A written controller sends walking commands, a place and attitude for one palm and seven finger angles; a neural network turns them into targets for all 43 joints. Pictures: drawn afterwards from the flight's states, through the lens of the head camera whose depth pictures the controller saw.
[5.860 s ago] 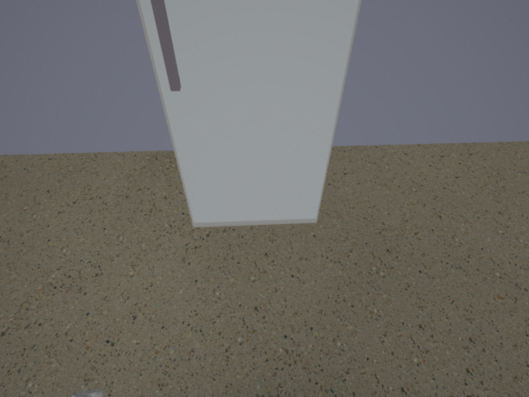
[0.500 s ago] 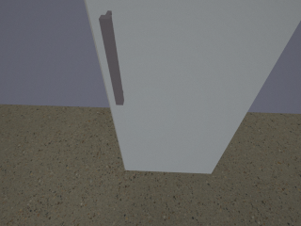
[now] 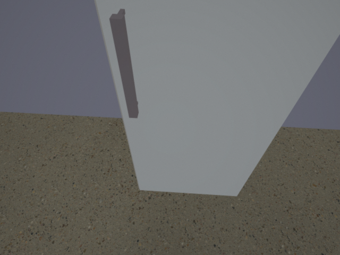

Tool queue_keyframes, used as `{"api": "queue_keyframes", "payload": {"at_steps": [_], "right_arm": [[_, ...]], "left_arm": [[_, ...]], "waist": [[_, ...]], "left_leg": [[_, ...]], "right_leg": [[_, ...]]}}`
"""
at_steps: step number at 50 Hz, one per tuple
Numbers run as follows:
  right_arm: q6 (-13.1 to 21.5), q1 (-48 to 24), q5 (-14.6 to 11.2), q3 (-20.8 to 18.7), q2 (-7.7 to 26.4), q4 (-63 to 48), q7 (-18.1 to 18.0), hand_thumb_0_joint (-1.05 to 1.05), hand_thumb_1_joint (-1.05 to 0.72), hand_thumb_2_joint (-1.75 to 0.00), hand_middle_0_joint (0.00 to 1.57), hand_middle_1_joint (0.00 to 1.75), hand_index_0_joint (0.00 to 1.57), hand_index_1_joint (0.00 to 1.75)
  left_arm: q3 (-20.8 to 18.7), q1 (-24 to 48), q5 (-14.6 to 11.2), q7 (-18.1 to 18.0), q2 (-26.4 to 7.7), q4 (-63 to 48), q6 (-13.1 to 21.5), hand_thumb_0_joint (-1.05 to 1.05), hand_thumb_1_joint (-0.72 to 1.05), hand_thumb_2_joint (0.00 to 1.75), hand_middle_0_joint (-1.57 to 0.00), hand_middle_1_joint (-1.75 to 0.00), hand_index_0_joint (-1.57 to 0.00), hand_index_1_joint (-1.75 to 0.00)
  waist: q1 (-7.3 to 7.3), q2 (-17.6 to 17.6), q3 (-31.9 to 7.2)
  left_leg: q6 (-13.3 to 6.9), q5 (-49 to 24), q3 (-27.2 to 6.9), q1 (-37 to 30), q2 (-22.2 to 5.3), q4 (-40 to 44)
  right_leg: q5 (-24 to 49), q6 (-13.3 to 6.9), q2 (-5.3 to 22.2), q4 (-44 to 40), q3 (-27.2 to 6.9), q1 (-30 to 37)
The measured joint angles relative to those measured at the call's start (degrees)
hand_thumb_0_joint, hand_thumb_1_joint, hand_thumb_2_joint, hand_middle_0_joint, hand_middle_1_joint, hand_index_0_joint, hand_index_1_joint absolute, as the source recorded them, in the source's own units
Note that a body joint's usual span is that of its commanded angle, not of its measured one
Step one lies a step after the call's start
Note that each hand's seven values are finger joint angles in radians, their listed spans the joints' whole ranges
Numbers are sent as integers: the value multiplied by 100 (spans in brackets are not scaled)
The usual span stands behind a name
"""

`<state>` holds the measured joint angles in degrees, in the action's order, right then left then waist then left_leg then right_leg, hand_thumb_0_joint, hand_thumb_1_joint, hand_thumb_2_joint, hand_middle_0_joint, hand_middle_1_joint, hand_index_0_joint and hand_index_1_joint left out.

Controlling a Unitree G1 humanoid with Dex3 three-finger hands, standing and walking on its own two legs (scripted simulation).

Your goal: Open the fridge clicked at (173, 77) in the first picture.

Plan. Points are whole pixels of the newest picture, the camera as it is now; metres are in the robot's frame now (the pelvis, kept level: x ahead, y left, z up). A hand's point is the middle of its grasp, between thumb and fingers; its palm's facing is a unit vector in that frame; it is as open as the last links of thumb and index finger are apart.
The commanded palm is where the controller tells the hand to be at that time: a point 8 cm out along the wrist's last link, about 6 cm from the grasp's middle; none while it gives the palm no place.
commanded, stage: look again from close up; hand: left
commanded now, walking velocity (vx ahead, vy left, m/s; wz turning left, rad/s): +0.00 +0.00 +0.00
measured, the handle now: (128, 71) +0.53 +0.15 +0.15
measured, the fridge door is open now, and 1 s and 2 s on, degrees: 0 0 0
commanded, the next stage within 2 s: shuffle to correct the standing spot in 0.06 s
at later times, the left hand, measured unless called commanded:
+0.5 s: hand out of the picture +0.00 +0.18 -0.19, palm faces +0.05 -0.99 -0.15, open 7.4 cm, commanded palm none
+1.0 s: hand out of the picture +0.13 +0.18 -0.18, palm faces +0.11 -0.97 -0.22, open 7.3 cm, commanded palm none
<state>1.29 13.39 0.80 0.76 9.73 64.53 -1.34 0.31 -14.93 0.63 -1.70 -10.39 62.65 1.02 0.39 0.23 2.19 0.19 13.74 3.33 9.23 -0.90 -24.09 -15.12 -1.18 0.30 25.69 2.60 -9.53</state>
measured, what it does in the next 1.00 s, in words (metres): steps on the spot: right foot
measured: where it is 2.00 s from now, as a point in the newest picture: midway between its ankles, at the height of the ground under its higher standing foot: outside the picture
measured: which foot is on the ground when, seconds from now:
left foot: down 0.00-0.72, up 0.74-1.00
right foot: down 0.00-0.46, up 0.48-0.68, down 0.70-1.00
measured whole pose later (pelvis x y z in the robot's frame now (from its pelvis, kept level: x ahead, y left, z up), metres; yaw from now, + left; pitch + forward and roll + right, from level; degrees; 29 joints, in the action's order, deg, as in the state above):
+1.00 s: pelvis +0.07 -0.01 -0.01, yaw +3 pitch -1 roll +1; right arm -0.4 9.9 0.5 -2.5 9.0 59.0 -1.8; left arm -2.6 -10.0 1.5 -2.8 -9.7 56.6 -0.5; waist 0.7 1.8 4.9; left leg 1.8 20.9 4.2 16.3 -0.7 -36.7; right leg -14.6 -1.8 2.8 33.4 6.5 -18.0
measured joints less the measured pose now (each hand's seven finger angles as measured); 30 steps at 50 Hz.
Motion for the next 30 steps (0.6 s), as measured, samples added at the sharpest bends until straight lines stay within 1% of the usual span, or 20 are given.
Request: {"api": "queue_keyframes", "payload": {"at_steps": [11,14,19,22,24,26,28,29,30], "right_arm": [[-3,-2,11,-2,17,14,-9,1,-91,-90,20,30,20,30],[-36,81,34,-9,-9,9,9,1,-91,-90,20,30,20,30],[-75,329,63,-27,-88,-17,48,1,-91,-90,20,30,20,30],[-18,456,56,-35,-182,-18,51,1,-91,-90,20,30,20,30],[82,538,57,-39,-251,-36,38,1,-91,-90,20,30,20,30],[179,629,79,-46,-306,-66,-15,1,-91,-90,20,30,20,30],[237,745,96,-38,-367,-78,-64,1,-91,-90,20,30,20,30],[243,806,103,-27,-399,-64,-82,1,-91,-90,20,30,20,30],[234,865,107,-16,-427,-37,-97,1,-91,-90,20,30,20,30]], "left_arm": [[-17,-12,3,0,-6,10,-4,1,90,90,-20,-29,-20,-30],[-38,-96,22,16,23,0,-32,1,90,90,-20,-29,-20,-30],[-116,-378,29,59,110,-31,-42,1,90,90,-20,-29,-20,-30],[-168,-578,30,74,134,10,-40,1,90,90,-20,-29,-20,-30],[-188,-668,40,90,139,66,-67,1,90,90,-20,-29,-20,-30],[-186,-665,53,89,162,125,-114,1,90,90,-20,-29,-20,-30],[-201,-543,51,93,174,131,-138,1,90,90,-20,-29,-20,-30],[-212,-443,44,95,175,102,-141,1,91,90,-20,-29,-20,-30],[-221,-327,34,92,180,56,-142,1,91,90,-20,-29,-20,-30]], "waist": [[11,6,-12],[18,4,-69],[36,-10,-150],[50,117,-151],[45,226,-136],[-7,227,-93],[-105,183,-11],[-145,157,39],[-171,125,88]], "left_leg": [[18,11,-25,-11,-6,13],[17,140,-38,47,-23,-172],[-9,557,-110,220,-94,-726],[-25,750,-59,172,-48,-853],[-85,843,32,104,23,-849],[-136,892,103,16,34,-785],[-133,845,89,-104,32,-609],[-121,801,57,-170,33,-493],[-101,753,20,-236,33,-375]], "right_leg": [[-23,-15,-7,-11,25,19],[-133,-25,-16,117,36,-7],[-400,-36,-74,346,101,-10],[-598,3,-19,539,48,-12],[-770,-37,64,888,11,-130],[-1272,-90,66,1801,52,-496],[-1527,-116,63,2580,127,-898],[-1538,-108,75,2724,164,-1051],[-1473,-92,96,2689,195,-1160]]}}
